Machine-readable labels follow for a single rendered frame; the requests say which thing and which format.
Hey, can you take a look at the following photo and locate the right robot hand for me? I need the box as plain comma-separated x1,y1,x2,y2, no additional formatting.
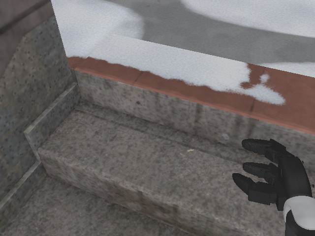
232,139,314,211

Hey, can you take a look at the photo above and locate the right robot forearm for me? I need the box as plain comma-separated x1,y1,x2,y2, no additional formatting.
283,196,315,236

